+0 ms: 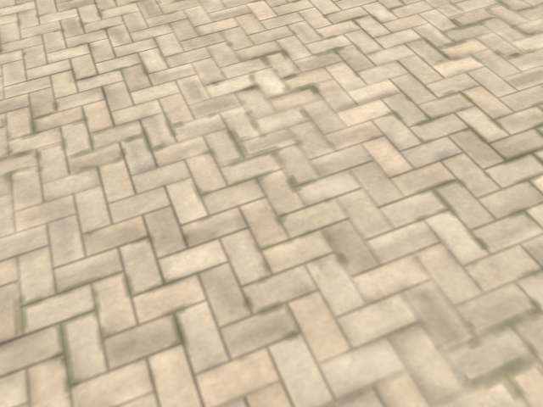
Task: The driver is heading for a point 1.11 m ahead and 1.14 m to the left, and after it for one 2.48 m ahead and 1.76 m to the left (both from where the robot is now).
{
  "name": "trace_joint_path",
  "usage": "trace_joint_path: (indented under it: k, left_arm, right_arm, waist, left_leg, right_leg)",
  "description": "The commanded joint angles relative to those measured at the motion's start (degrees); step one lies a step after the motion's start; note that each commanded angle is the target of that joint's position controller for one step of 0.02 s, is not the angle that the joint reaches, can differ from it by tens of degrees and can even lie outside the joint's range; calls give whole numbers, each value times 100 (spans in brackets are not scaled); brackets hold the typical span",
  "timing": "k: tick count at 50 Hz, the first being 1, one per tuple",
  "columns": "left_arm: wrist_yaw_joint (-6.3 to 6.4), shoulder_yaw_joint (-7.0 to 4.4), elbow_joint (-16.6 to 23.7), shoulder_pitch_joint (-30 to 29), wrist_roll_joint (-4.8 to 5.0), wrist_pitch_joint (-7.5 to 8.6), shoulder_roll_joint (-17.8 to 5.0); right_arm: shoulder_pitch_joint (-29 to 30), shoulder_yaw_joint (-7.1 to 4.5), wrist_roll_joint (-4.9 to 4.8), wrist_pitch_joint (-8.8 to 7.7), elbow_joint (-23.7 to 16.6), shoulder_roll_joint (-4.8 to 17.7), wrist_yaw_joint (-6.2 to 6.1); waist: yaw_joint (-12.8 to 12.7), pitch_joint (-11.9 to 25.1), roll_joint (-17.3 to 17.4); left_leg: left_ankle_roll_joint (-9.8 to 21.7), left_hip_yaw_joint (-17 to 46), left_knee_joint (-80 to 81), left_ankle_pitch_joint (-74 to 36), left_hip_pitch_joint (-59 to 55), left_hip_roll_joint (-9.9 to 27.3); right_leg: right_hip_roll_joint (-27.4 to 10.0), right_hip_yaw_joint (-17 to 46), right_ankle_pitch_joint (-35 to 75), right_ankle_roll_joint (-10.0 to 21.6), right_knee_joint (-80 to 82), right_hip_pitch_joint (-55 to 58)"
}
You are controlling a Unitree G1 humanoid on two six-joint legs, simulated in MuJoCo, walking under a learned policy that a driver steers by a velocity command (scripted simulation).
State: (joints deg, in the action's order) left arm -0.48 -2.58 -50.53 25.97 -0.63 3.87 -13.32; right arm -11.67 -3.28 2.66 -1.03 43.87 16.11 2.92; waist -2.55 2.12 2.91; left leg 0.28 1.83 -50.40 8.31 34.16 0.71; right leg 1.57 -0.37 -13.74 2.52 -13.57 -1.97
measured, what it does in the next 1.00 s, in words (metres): walks ahead, turning left: left foot, then right foot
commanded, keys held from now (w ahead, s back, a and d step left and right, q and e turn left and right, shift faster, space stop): w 0.02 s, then w+q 0.98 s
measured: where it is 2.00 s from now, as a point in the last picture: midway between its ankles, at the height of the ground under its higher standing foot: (146, 270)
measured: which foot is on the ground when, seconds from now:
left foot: up 0.00-0.18, down 0.20-0.74, up 0.76-1.00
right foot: down 0.00-0.20, up 0.22-0.70, down 0.72-1.00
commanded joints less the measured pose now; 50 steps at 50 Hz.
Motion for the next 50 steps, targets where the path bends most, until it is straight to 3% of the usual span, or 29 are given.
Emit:
trace_joint_path:
  k: [1, 6, 8, 9, 10, 11, 12, 13, 14, 15, 16, 18, 21, 23, 26, 31, 33, 34, 35, 36, 37, 38, 39, 40, 41, 43, 46, 50]
  left_arm:
    - [-3, -174, 129, 207, 1, 103, -751]
    - [52, -201, -86, 397, -67, 86, -899]
    - [84, -206, -136, 266, -59, 60, -973]
    - [101, -201, -164, 212, -37, 33, -1002]
    - [127, -171, -141, 168, -16, 16, -971]
    - [119, -70, 135, 123, 47, 27, -693]
    - [56, -24, 341, 314, 18, 49, -412]
    - [77, -154, 382, -334, -91, 44, -906]
    - [31, -127, 536, -678, -44, 125, -842]
    - [6, -105, 541, -798, -51, 170, -784]
    - [-4, -113, 543, -788, -116, 121, -768]
    - [-45, -96, 529, -624, -212, -62, -660]
    - [-87, -80, 728, -1098, -233, -192, -573]
    - [-86, -67, 949, -1727, -217, -204, -571]
    - [-108, -18, 1170, -2398, -176, -188, -511]
    - [-112, 25, 1510, -3134, -96, -123, -604]
    - [-83, -5, 1462, -2792, -84, -79, -735]
    - [-37, -53, 1326, -2325, -77, -49, -854]
    - [33, -124, 1091, -1556, -85, 6, -1010]
    - [130, -211, 966, -705, -174, 77, -1303]
    - [212, -318, 1013, -197, -321, 60, -1789]
    - [175, -341, 1012, -525, -233, -30, -1775]
    - [148, -231, 1104, -985, -164, -66, -1192]
    - [122, -134, 1108, -1264, -126, -57, -789]
    - [116, -91, 1073, -1374, -147, -43, -666]
    - [109, -83, 896, -1226, -109, 48, -661]
    - [46, -128, 720, -985, -31, 203, -724]
    - [34, -144, 535, -773, -42, 206, -709]
  right_arm:
    - [1156, 68, -31, -92, -616, 78, 34]
    - [1529, 113, -79, -92, -701, 131, 40]
    - [1091, 62, -61, -104, -567, 234, -15]
    - [435, 8, -48, -140, -344, 308, -59]
    - [-460, -81, -1, -194, -39, 491, -115]
    - [-1335, -220, 103, -213, 93, 964, -191]
    - [-1528, -325, -16, -177, 176, 1411, -213]
    - [-1299, -288, -195, -148, 238, 1156, -215]
    - [-902, -239, -207, -146, 218, 965, -233]
    - [-635, -180, -186, -158, 200, 731, -233]
    - [-497, -154, -203, -177, 208, 646, -249]
    - [-420, -123, -251, -239, 232, 556, -258]
    - [-645, -171, -281, -286, 332, 700, -269]
    - [-875, -181, -270, -284, 405, 707, -269]
    - [-1207, -198, -262, -286, 502, 715, -263]
    - [-1606, -221, -197, -249, 590, 813, -353]
    - [-1402, -253, -175, -239, 530, 930, -404]
    - [-1226, -273, -166, -246, 483, 1008, -398]
    - [-1123, -280, -188, -270, 465, 1047, -356]
    - [-1097, -237, -237, -317, 385, 871, -295]
    - [-1444, -106, -408, -336, 180, 260, -294]
    - [-1762, -135, -291, -292, 141, 529, -314]
    - [-1539, -175, -161, -199, 297, 718, -333]
    - [-1169, -160, -126, -168, 293, 656, -272]
    - [-1033, -148, -120, -130, 268, 533, -222]
    - [-960, -132, -36, 4, 244, 427, -122]
    - [-523, -93, -53, 100, 31, 312, -11]
    - [288, -18, -64, 90, -275, 212, 91]
  waist:
    - [-201, -746, -975]
    - [-237, -767, -1088]
    - [66, -539, -1065]
    - [392, -167, -936]
    - [770, 375, -758]
    - [1085, 1088, -62]
    - [843, 1516, 1116]
    - [880, 947, 325]
    - [702, 278, 193]
    - [521, -34, -70]
    - [336, -235, -89]
    - [99, -202, -7]
    - [115, -427, -1]
    - [273, -619, -17]
    - [511, -603, 13]
    - [737, -555, 31]
    - [504, -485, 94]
    - [280, -308, 119]
    - [-75, 94, -70]
    - [-444, 724, -383]
    - [-407, 1515, -1400]
    - [-32, 1657, -1966]
    - [122, 747, -1036]
    - [121, 129, -510]
    - [211, -118, -558]
    - [304, -302, -836]
    - [321, -328, -809]
    - [226, -509, -763]
  left_leg:
    - [-97, -421, 705, -222, 708, 100]
    - [300, -738, 1648, 104, -126, -59]
    - [579, -859, 1884, 364, -981, -355]
    - [737, -911, 2172, 273, -1822, -549]
    - [915, -716, 2279, 182, -3114, -506]
    - [1332, 1047, 2493, 1298, -4730, 811]
    - [2026, 3930, 3261, 1278, -5552, 2129]
    - [1896, 3641, 3356, 1019, -5193, 1835]
    - [1794, 2792, 3411, 329, -4428, 1620]
    - [1633, 2284, 3541, -330, -3769, 1325]
    - [1538, 1951, 3626, -821, -3299, 1089]
    - [1523, 1603, 3777, -1189, -2844, 818]
    - [1595, 1467, 4051, -1046, -2483, 664]
    - [1523, 1473, 4146, -982, -2424, 572]
    - [1345, 1453, 3984, -1394, -2630, 462]
    - [1206, 1782, 3490, -2234, -3311, 621]
    - [1023, 1891, 3184, -2580, -3298, 664]
    - [897, 1851, 2771, -3191, -3141, 581]
    - [765, 1676, 1884, -3534, -2954, 320]
    - [637, 1433, 548, -2616, -2278, -42]
    - [450, 754, -1213, 552, -826, -739]
    - [462, 549, -2013, 2277, -55, -806]
    - [475, 559, -2286, 1764, 158, -356]
    - [440, 458, -2095, 1340, 83, -171]
    - [407, 389, -1860, 1149, -50, -14]
    - [337, 279, -1686, 1041, -236, 120]
    - [289, 218, -1501, 661, 112, 216]
    - [187, 10, -614, -167, 518, 301]
  right_leg:
    - [-1142, 871, 949, 719, 639, 135]
    - [-1454, 378, 2321, 610, 287, 375]
    - [-1513, 78, 4028, 492, -397, 419]
    - [-1424, -176, 4852, 395, -1246, 380]
    - [-1269, -441, 4659, 267, -2353, -172]
    - [-1021, -688, 2756, 72, -4102, -1680]
    - [6, -528, -1496, -95, -5773, -3335]
    - [-283, 236, -1223, -4, -6059, -3889]
    - [-521, 249, -692, 37, -5890, -3953]
    - [-673, 242, -407, 23, -5489, -3682]
    - [-735, 224, -380, -51, -5254, -3428]
    - [-756, 189, -414, -229, -4923, -3044]
    - [-753, 45, -48, -451, -4390, -3283]
    - [-742, 1, 472, -549, -3807, -3525]
    - [-593, -15, 1172, -549, -3037, -3508]
    - [-323, 65, 1275, -401, -2210, -3313]
    - [-209, 128, 959, -261, -1809, -2606]
    - [-56, 79, 670, -161, -1675, -1861]
    - [18, 6, 673, -29, -1382, -815]
    - [-689, 656, 190, 195, -1243, 543]
    - [-2318, 2723, -697, 578, -978, 2004]
    - [-2808, 4471, -885, 982, -365, 1792]
    - [-2584, 3795, -1370, 933, -294, 964]
    - [-2259, 2876, -1083, 833, -151, 229]
    - [-1993, 2202, -560, 683, 11, -189]
    - [-1737, 1345, 459, 601, 168, -604]
    - [-1766, 714, 1356, 683, 363, -510]
    - [-1605, -131, 1797, 639, 507, -351]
